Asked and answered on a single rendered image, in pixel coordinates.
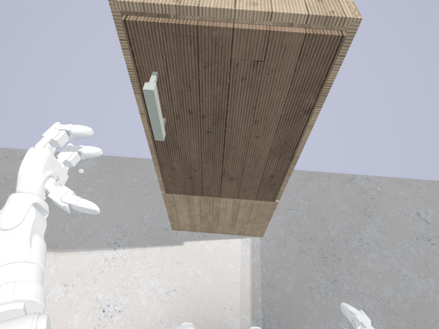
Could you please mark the cupboard door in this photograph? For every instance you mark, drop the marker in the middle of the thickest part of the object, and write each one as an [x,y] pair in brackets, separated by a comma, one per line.
[237,99]

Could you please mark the robot right hand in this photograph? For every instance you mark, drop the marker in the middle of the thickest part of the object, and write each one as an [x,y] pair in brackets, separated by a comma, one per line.
[358,319]

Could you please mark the handle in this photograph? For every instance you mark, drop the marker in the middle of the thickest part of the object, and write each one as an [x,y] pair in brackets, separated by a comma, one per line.
[154,108]

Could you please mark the left robot upper arm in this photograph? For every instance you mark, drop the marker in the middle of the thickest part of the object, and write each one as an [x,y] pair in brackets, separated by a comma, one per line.
[29,321]

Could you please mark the robot left forearm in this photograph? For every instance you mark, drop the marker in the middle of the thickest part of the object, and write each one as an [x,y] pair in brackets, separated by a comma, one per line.
[23,253]

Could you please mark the robot left hand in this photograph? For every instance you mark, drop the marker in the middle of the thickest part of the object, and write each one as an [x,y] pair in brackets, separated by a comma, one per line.
[40,165]

